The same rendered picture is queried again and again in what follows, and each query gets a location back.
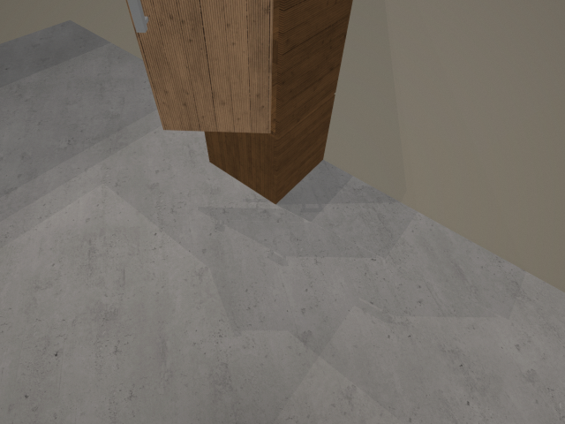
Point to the cupboard door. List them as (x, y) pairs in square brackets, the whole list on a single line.
[(209, 63)]

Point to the handle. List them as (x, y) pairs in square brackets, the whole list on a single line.
[(139, 20)]

